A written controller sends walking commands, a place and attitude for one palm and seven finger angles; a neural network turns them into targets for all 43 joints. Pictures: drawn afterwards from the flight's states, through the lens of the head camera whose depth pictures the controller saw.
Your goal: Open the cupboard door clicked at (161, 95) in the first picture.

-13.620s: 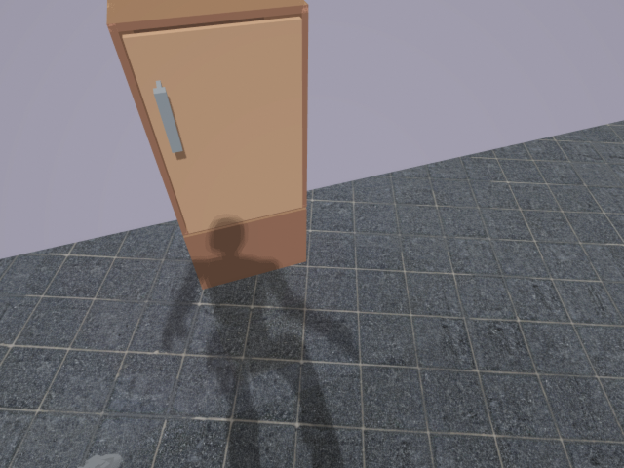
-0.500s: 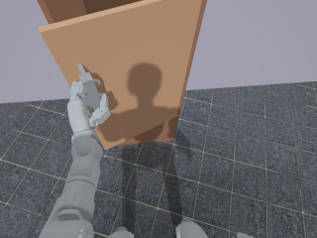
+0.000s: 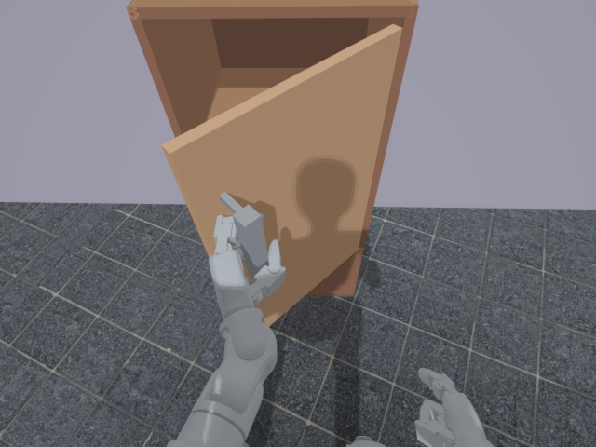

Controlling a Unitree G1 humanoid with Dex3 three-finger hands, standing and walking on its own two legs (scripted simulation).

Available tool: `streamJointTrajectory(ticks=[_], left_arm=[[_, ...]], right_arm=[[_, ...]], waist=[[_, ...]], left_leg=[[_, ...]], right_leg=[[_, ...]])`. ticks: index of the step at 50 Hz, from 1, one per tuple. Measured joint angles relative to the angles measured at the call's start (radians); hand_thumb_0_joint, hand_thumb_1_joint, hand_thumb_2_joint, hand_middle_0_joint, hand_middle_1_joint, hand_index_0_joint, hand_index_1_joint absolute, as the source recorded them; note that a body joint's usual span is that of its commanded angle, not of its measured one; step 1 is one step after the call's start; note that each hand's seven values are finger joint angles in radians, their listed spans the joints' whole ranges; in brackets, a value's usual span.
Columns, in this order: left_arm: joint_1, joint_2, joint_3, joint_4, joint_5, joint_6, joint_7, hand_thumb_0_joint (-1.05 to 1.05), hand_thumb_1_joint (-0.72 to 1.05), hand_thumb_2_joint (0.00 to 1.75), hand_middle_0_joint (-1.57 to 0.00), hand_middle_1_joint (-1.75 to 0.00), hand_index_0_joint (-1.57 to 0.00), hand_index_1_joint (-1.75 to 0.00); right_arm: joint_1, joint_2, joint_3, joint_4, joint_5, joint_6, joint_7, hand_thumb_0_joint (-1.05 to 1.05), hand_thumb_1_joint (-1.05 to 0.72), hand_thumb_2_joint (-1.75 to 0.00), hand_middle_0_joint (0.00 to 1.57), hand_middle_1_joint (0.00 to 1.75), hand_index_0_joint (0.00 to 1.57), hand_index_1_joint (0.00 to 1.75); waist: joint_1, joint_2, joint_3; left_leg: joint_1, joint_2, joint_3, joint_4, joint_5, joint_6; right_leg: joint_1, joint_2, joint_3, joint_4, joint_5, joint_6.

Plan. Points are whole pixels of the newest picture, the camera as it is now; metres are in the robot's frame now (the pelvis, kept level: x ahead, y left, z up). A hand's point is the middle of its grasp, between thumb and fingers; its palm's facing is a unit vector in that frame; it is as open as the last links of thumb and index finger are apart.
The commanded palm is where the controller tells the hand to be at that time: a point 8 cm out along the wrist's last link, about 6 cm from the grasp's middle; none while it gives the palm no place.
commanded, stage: open thumb and fingers to let go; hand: left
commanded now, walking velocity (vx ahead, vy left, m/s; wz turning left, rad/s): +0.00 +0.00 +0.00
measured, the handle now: (244, 239) +0.39 +0.09 +0.05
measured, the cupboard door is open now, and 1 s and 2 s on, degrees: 45 42 45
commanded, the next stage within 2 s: slide the hand sideways off the handle in 0.76 s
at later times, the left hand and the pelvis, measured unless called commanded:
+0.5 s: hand (262, 267) +0.34 +0.06 +0.05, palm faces +0.39 -0.92 -0.03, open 13.1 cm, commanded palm +0.31 +0.10 +0.04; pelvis -0.03 +0.01 -0.01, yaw -1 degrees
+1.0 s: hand (259, 281) +0.33 +0.07 +0.04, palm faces +0.05 -0.99 -0.12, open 16.0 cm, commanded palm +0.31 +0.09 +0.04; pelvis -0.04 +0.04 -0.01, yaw -1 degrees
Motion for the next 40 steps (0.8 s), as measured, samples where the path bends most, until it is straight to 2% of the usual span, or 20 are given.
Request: streamJointTrajectory(ticks=[5, 9, 17, 24, 30, 40], left_arm=[[-0.059, -0.009, 0.051, 0.044, -0.009, -0.003, -0.003, 0.00, 0.57, 0.75, -0.35, -1.29, -0.36, -1.32], [-0.080, -0.012, 0.086, 0.070, -0.017, -0.021, -0.015, 0.00, 0.47, 0.72, -0.35, -1.28, -0.36, -1.30], [-0.121, -0.004, 0.134, 0.137, -0.023, -0.071, -0.011, 0.01, 0.06, 0.54, -0.33, -1.25, -0.34, -1.25], [-0.160, 0.006, 0.146, 0.186, -0.026, -0.101, 0.000, 0.00, -0.31, 0.38, -0.31, -1.19, -0.31, -1.19], [-0.195, -0.009, 0.136, 0.226, -0.012, -0.108, 0.026, -0.01, -0.44, 0.33, -0.28, -1.01, -0.28, -1.02], [-0.256, -0.042, 0.117, 0.280, 0.018, -0.097, 0.066, -0.01, -0.50, 0.30, -0.26, -0.61, -0.24, -0.63]], right_arm=[[0.014, -0.014, -0.016, 0.022, -0.003, -0.003, -0.011, 0.01, -0.90, -0.90, 0.20, 0.30, 0.20, 0.30], [0.042, -0.025, -0.022, 0.034, -0.003, -0.008, -0.017, 0.01, -0.90, -0.90, 0.20, 0.30, 0.20, 0.30], [0.084, -0.039, -0.032, 0.059, -0.003, -0.021, -0.027, 0.01, -0.90, -0.90, 0.20, 0.30, 0.20, 0.30], [0.096, -0.038, -0.035, 0.069, -0.004, -0.037, -0.027, 0.01, -0.90, -0.90, 0.20, 0.30, 0.20, 0.30], [0.089, -0.029, -0.028, 0.069, -0.008, -0.049, -0.023, 0.01, -0.90, -0.90, 0.20, 0.30, 0.20, 0.30], [0.067, -0.004, -0.010, 0.064, -0.021, -0.056, -0.014, 0.01, -0.90, -0.90, 0.20, 0.30, 0.20, 0.30]], waist=[[0.004, 0.001, 0.003], [-0.001, 0.005, 0.003], [-0.021, 0.004, 0.007], [-0.030, 0.003, 0.010], [-0.032, 0.003, 0.008], [-0.030, 0.001, 0.006]], left_leg=[[-0.027, -0.004, -0.007, 0.006, 0.013, -0.004], [-0.039, -0.006, -0.006, 0.004, 0.024, 0.001], [-0.059, -0.007, 0.004, 0.012, 0.036, 0.012], [-0.080, -0.007, 0.012, 0.032, 0.039, 0.012], [-0.097, -0.011, 0.021, 0.053, 0.035, 0.018], [-0.125, -0.018, 0.034, 0.081, 0.028, 0.038]], right_leg=[[-0.029, -0.004, -0.006, 0.017, 0.005, -0.008], [-0.044, -0.005, -0.004, 0.020, 0.013, -0.011], [-0.068, -0.004, 0.006, 0.025, 0.033, -0.009], [-0.085, -0.004, 0.016, 0.027, 0.048, 0.001], [-0.097, -0.007, 0.026, 0.031, 0.056, 0.015], [-0.118, -0.014, 0.041, 0.037, 0.065, 0.036]])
